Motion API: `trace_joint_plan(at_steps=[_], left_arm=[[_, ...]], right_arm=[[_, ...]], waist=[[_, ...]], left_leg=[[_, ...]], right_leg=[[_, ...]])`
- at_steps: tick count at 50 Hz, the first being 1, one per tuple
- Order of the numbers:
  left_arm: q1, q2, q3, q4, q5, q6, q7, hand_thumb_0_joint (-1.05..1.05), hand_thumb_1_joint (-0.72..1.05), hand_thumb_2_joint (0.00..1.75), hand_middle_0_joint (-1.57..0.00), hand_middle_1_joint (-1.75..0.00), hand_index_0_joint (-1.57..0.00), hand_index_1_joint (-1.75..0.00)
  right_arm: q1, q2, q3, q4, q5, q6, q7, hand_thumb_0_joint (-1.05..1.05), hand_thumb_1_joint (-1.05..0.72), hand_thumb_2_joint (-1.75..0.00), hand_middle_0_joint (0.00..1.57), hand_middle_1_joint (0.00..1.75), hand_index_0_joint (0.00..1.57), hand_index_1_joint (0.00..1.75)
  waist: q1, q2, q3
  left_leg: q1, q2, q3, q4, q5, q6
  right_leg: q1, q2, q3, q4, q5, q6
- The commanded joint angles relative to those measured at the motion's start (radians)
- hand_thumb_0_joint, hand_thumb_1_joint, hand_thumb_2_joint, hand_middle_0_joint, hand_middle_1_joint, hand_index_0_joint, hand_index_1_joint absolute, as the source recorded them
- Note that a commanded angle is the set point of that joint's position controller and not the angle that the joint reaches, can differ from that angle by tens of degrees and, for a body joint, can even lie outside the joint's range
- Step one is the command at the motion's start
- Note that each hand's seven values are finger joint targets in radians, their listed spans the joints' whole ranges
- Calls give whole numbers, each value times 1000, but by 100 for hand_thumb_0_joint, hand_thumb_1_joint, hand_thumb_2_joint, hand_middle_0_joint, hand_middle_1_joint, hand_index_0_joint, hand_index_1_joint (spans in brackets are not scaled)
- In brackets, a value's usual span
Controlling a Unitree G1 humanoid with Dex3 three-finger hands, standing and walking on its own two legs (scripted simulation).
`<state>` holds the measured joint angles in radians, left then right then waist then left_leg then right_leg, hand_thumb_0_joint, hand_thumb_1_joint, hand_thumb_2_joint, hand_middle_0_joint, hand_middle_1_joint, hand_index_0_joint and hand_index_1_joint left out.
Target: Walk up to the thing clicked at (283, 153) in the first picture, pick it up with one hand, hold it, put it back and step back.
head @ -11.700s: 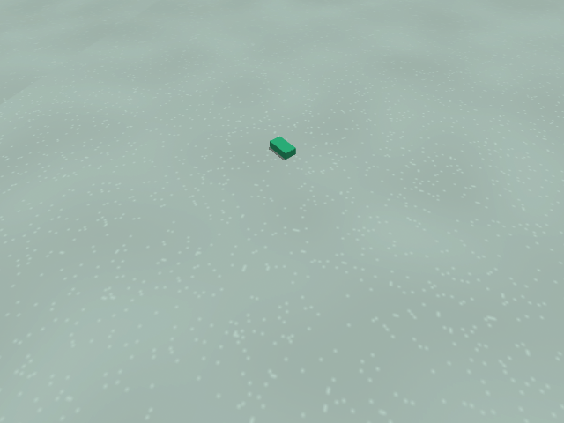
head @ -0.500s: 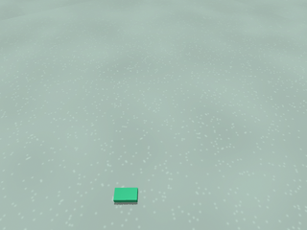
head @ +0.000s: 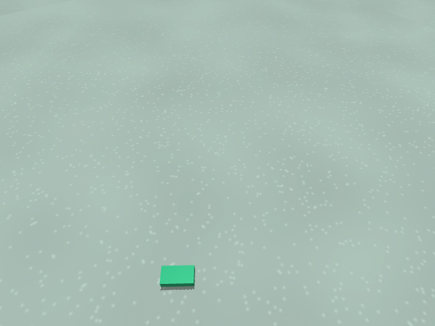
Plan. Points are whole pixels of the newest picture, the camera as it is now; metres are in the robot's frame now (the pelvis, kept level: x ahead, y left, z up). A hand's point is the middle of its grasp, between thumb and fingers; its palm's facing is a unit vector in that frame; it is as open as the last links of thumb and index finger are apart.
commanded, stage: walk up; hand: left
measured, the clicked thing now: (177, 275) +0.44 +0.18 -0.75
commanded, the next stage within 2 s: none
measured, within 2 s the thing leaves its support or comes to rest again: neither
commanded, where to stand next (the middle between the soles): +0.05 -0.01 m, yaw -1 degrees
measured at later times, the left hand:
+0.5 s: hand out of the picture +0.07 +0.25 -0.15, palm faces -0.03 -0.92 -0.39, open 7.4 cm
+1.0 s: hand out of the picture +0.05 +0.25 -0.15, palm faces -0.04 -0.93 -0.38, open 7.4 cm
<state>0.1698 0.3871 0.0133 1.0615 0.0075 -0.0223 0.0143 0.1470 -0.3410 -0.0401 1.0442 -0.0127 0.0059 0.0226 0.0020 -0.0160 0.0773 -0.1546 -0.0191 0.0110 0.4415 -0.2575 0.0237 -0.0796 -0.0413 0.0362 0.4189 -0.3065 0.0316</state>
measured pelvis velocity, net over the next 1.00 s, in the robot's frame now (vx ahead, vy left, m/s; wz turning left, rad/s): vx -0.02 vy -0.01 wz -0.02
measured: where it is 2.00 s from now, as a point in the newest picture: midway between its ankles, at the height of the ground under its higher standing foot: outside the picture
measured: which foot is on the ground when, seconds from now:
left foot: down 0.00-1.00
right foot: down 0.00-1.00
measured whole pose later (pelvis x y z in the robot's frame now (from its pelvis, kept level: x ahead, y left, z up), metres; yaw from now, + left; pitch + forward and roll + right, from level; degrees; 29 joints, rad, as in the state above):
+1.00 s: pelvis -0.02 -0.01 +0.00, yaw -1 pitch -3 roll +0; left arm 0.14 0.36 0.00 1.11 0.02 -0.02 0.01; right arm 0.13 -0.35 -0.03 1.10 -0.01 0.01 0.02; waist -0.01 0.01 0.05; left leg -0.12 0.00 0.02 0.37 -0.20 0.01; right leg -0.06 -0.03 0.05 0.36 -0.25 0.03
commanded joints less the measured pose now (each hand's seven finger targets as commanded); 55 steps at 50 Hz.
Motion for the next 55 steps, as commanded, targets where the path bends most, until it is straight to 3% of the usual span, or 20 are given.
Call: trace_joint_plan(at_steps=[1,5,6,8,10,12,15,19,30,37,42,50,55], left_arm=[[33,196,42,-72,1,-22,17,0,90,90,-20,-30,-20,-30],[60,241,55,-71,5,-22,23,0,90,90,-20,-30,-20,-30],[11,233,50,-78,11,-24,26,0,90,90,-20,-30,-20,-30],[-33,221,45,-93,5,-22,26,0,90,90,-20,-30,-20,-30],[-50,196,40,-91,0,-17,26,0,90,90,-20,-30,-20,-30],[-44,190,37,-85,0,-14,26,0,90,90,-20,-30,-20,-30],[-34,182,34,-70,0,-15,23,0,90,90,-20,-30,-20,-30],[-54,210,36,-62,7,-20,21,0,90,90,-20,-30,-20,-30],[-83,205,40,-39,15,-25,13,0,90,90,-20,-30,-20,-30],[-61,198,41,-21,13,-24,11,0,90,90,-20,-30,-20,-30],[-63,191,37,-22,12,-18,9,0,90,90,-20,-30,-20,-30],[-66,193,35,-16,13,-18,7,0,90,90,-20,-30,-20,-30],[-58,194,35,-12,13,-19,8,0,90,90,-20,-30,-20,-30]], right_arm=[[-29,-242,-61,-96,5,-9,-18,0,-90,-90,20,30,20,30],[-74,-225,-62,-121,2,-4,-15,0,-90,-90,20,30,20,30],[-79,-204,-52,-111,3,-1,-18,0,-90,-90,20,30,20,30],[-59,-216,-53,-97,3,-6,-18,0,-90,-90,20,30,20,30],[-52,-223,-52,-88,3,-7,-18,0,-90,-90,20,30,20,30],[-53,-231,-55,-81,4,-5,-19,0,-90,-90,20,30,20,30],[-81,-230,-53,-79,5,-4,-20,0,-90,-90,20,30,20,30],[-108,-223,-45,-74,5,-3,-17,0,-90,-90,20,30,20,30],[-99,-217,-41,-34,-3,-6,-9,0,-90,-90,20,30,20,30],[-88,-216,-37,-21,0,-11,-12,0,-90,-90,20,30,20,30],[-85,-228,-37,-16,-3,-13,-15,0,-90,-90,20,30,20,30],[-67,-229,-38,-13,-1,-15,-16,0,-90,-90,20,30,20,30],[-71,-225,-38,-16,1,-17,-17,0,-90,-90,20,30,20,30]], waist=[[9,73,-162],[25,-23,-100],[10,-30,-83],[-8,-28,-88],[-5,-11,-83],[-6,17,-101],[4,46,-117],[2,31,-103],[-6,-6,-70],[2,7,-86],[3,39,-56],[-4,35,-72],[1,22,-85]], left_leg=[[103,138,-95,-1,444,69],[-32,80,-47,77,257,44],[-21,93,-61,35,314,24],[63,110,-76,-3,409,33],[97,126,-80,-14,482,45],[130,142,-87,-27,504,55],[118,149,-95,-54,419,57],[76,113,-69,-73,290,25],[83,104,-70,-114,137,18],[92,119,-74,-116,185,26],[60,133,-97,-154,126,31],[49,129,-98,-150,125,29],[72,132,-93,-137,174,32]], right_leg=[[22,-33,-17,17,343,-61],[55,-104,81,-11,348,-113],[22,-141,101,-34,449,-113],[-21,-97,44,1,516,-82],[-37,-61,6,13,476,-56],[-42,-52,-2,18,414,-54],[-17,-49,3,-11,351,-50],[10,-81,48,-58,356,-63],[-47,-79,69,-133,212,-64],[-28,-68,53,-120,257,-58],[-39,-55,45,-111,198,-59],[-23,-56,49,-106,209,-60],[-32,-56,46,-103,238,-57]])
